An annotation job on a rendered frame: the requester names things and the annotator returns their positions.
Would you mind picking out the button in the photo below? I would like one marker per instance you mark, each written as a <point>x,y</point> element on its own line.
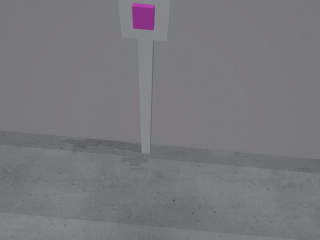
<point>143,16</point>

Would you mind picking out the panel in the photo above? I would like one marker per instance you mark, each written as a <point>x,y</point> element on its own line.
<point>145,56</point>

